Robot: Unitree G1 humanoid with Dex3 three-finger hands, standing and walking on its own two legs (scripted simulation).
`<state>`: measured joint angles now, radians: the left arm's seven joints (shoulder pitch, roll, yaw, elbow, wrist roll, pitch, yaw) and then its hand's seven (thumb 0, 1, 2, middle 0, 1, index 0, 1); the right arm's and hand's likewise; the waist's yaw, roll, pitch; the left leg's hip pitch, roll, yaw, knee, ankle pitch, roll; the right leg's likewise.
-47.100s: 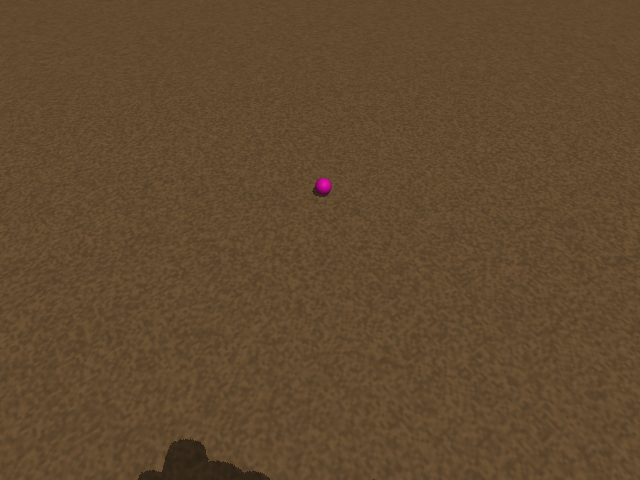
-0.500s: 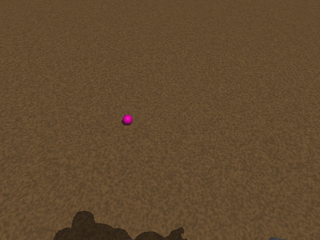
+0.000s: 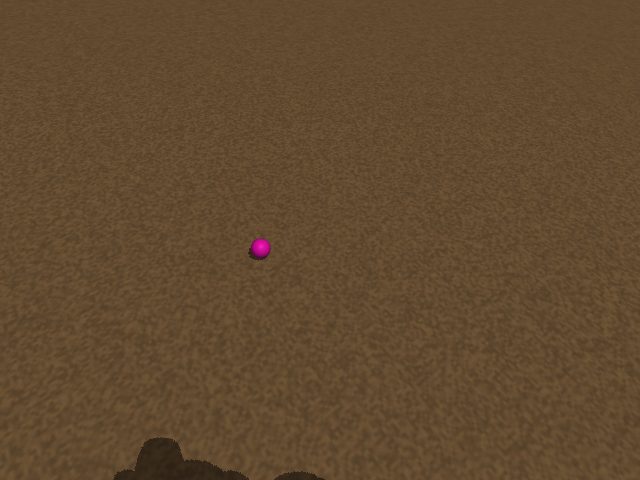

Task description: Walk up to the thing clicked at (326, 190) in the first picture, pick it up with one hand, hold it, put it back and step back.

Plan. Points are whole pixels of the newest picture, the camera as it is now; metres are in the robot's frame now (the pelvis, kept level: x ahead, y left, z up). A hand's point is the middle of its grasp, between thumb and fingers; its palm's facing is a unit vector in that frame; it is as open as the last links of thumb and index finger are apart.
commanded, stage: step back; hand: left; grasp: from above
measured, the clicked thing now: (260, 248) +1.03 +0.23 -0.73
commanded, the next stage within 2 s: stand in 0.44 s
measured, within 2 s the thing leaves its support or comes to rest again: neither
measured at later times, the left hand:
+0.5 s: hand out of the picture +0.15 +0.23 -0.14, palm faces +0.02 -0.95 -0.32, open 7.4 cm
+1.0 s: hand out of the picture +0.10 +0.23 -0.14, palm faces -0.02 -0.94 -0.35, open 7.4 cm
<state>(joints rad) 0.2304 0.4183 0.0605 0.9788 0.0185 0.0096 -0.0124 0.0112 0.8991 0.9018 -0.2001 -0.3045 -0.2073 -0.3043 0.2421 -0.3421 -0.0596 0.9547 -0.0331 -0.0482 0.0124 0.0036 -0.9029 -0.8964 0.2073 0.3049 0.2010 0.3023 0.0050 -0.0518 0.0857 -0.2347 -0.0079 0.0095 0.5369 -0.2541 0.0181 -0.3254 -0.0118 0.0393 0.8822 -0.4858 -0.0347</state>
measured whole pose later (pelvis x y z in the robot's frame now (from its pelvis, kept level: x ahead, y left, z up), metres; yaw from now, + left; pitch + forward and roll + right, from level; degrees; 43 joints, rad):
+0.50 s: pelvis +0.03 -0.02 +0.01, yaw +0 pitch -3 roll +0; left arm 0.05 0.34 0.02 1.07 0.00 -0.02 0.00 0.01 0.90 0.90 -0.20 -0.30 -0.21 -0.30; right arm 0.11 -0.33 -0.01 1.09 -0.01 -0.02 0.00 0.00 -0.90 -0.90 0.21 0.30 0.20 0.30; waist 0.00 -0.01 0.08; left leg -0.15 0.01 -0.03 0.48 -0.28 -0.02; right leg -0.20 -0.03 -0.01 0.48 -0.23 0.01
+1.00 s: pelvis +0.03 -0.03 +0.01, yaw +0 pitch -3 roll +0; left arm 0.10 0.36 0.00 1.16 0.01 -0.02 -0.01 0.01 0.90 0.90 -0.20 -0.30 -0.21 -0.30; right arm 0.10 -0.35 -0.01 1.15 -0.01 -0.01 0.01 0.00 -0.90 -0.90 0.21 0.30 0.20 0.30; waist 0.00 0.00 0.07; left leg -0.09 0.03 -0.02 0.32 -0.18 -0.03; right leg -0.15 -0.01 -0.01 0.33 -0.14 0.00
